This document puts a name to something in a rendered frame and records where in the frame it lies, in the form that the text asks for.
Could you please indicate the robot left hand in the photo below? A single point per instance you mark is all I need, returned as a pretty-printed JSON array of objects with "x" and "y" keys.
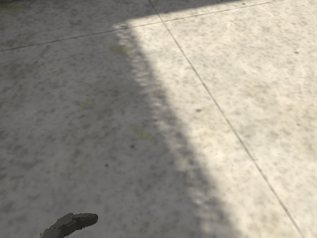
[{"x": 69, "y": 223}]

